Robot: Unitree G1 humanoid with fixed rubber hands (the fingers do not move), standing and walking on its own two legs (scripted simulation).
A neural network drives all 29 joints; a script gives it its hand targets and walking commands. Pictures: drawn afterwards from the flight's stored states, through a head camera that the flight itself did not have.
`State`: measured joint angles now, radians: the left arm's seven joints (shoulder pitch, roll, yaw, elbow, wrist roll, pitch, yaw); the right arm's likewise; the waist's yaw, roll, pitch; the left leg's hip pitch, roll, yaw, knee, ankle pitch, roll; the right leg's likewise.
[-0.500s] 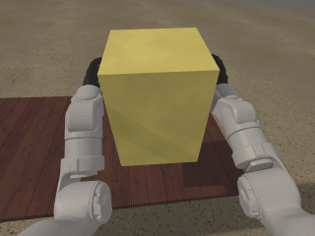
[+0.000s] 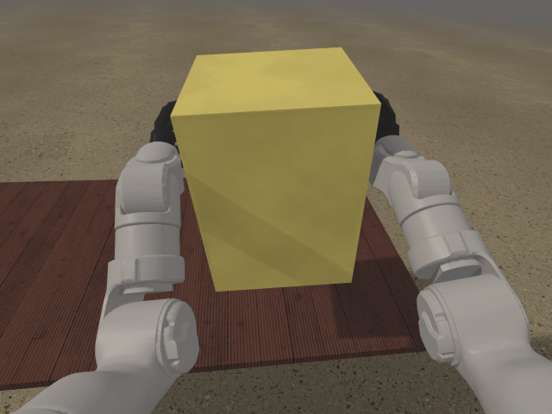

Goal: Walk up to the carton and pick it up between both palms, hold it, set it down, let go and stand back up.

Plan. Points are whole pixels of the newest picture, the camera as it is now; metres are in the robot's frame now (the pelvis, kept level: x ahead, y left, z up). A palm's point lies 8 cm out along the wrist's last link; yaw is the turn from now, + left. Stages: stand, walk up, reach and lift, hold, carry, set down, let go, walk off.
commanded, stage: hold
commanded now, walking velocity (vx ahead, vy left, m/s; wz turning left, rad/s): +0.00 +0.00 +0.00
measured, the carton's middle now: (276, 172) +0.38 +0.01 +0.21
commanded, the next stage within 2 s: none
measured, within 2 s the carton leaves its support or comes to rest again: neither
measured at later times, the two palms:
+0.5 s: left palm (165, 156) +0.37 +0.16 +0.25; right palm (381, 148) +0.38 -0.14 +0.26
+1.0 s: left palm (165, 154) +0.37 +0.16 +0.25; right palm (382, 147) +0.37 -0.14 +0.26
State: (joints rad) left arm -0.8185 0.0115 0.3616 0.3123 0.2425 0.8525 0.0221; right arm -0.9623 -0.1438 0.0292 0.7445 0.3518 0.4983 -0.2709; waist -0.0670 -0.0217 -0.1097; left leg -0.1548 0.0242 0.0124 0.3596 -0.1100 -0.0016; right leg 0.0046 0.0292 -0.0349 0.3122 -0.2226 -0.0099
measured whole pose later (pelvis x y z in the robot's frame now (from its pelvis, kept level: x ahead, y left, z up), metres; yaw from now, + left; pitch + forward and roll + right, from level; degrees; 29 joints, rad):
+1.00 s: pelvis +0.00 +0.00 +0.00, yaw +0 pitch -5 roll -1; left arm -0.80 0.01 0.35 0.28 0.24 0.86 0.02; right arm -0.94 -0.14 0.04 0.70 0.37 0.53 -0.29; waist -0.07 -0.02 -0.11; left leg -0.16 0.02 0.01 0.37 -0.12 0.00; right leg 0.01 0.03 -0.03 0.31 -0.23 -0.01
